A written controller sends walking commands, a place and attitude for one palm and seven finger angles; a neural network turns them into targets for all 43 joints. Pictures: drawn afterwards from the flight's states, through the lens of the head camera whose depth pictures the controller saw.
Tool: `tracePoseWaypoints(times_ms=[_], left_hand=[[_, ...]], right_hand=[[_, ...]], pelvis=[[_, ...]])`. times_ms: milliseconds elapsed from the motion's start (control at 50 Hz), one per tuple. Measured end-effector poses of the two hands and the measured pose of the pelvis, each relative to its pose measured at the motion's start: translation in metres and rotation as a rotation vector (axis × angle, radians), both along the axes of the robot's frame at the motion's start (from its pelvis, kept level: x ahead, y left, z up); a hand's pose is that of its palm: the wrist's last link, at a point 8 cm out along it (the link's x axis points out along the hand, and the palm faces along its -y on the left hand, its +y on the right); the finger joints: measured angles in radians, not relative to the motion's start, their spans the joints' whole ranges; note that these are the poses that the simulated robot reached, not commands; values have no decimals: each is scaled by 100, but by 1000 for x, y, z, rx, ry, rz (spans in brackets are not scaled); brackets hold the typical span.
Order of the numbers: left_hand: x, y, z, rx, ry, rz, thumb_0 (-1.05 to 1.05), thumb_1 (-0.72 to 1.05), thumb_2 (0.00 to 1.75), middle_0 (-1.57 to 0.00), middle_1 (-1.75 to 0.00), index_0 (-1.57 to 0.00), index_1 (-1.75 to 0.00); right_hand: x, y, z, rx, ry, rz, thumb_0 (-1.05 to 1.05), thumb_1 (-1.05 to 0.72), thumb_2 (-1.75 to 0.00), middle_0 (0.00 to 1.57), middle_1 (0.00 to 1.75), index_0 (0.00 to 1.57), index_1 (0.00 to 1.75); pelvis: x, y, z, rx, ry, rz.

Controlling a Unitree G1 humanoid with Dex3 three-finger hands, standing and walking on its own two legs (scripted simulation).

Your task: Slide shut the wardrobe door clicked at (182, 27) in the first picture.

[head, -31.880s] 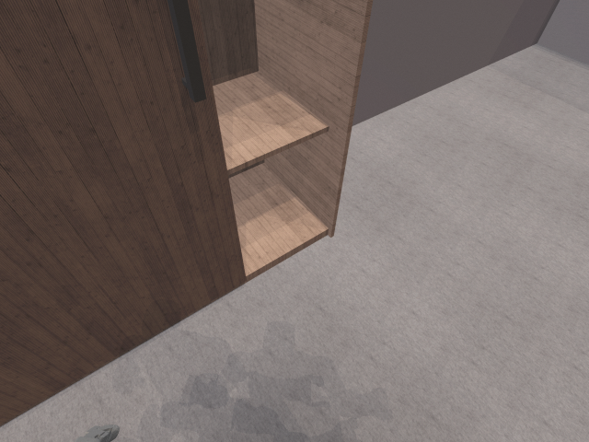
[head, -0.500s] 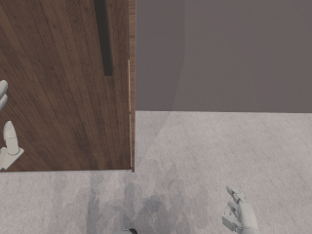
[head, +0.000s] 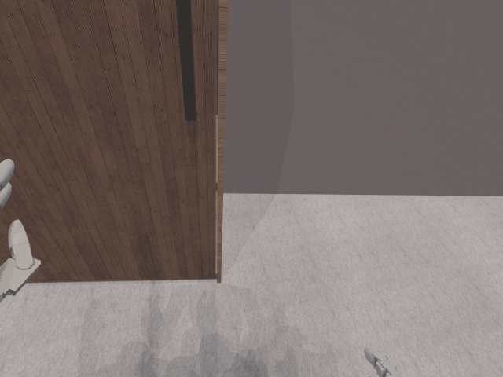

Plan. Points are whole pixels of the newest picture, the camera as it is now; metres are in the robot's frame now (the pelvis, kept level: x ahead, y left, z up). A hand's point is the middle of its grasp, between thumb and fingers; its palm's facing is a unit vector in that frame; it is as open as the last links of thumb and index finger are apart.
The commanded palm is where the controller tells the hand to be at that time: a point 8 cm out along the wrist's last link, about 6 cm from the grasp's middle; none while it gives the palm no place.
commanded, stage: stop stepping back and stand still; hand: left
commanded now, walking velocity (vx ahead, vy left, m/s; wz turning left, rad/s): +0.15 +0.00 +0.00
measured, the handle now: (187, 46) +0.66 +0.17 +0.25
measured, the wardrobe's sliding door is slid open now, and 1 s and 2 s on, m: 0.00 0.00 0.00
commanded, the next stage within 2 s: let the arm hang, fingers relaxed in 0.78 s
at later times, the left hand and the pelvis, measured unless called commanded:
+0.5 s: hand (6, 260) +0.21 +0.30 +0.16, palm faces +0.47 -0.79 -0.39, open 7.4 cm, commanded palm +0.15 +0.33 +0.18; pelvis +0.02 +0.03 -0.01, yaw +1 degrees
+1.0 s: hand (57, 307) +0.22 +0.30 +0.00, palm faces +0.20 -0.87 -0.45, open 7.4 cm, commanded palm none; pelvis +0.02 +0.04 -0.01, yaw +2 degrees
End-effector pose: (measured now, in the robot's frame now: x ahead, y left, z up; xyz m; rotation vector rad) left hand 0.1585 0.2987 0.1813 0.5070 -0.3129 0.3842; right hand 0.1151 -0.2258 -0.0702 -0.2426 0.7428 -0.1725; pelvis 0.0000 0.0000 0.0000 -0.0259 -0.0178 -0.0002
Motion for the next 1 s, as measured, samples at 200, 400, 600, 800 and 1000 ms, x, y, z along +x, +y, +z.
tracePoseWaypoints(times_ms=[200, 400, 600, 800, 1000], left_hand=[[-13, 30, -9, -59, -61, 66, 1, 89, 90, -21, -30, -22, -30], [-6, 25, 0, 20, -10, 41, 2, 89, 90, -21, -30, -21, -30], [22, 46, -9, -26, 38, 74, 1, 89, 90, -21, -30, -22, -30], [35, 33, -2, 18, 82, 3, 1, 89, 90, -21, -30, -22, -30], [35, 44, -146, -193, 656, 69, 0, 90, 90, -20, -30, -21, -30]], right_hand=[[8, -1, -7, -72, 3, 9, 1, -90, -90, 20, 30, 21, 30], [33, 32, -7, 29, -30, 72, 1, -90, -90, 20, 30, 21, 30], [62, 39, -5, 4, 4, 61, 1, -90, -90, 20, 30, 21, 30], [85, 40, 8, 30, -59, 49, 1, -90, -90, 20, 30, 21, 30], [70, 17, -28, 26, 77, 102, 1, -90, -90, 20, 30, 21, 30]], pelvis=[[-4, 23, -11, -3, -14, 14], [5, 21, -8, 4, -11, 25], [27, 37, -2, 17, 0, 13], [33, 35, 2, 9, 25, 5], [20, 42, -6, 15, 35, 37]])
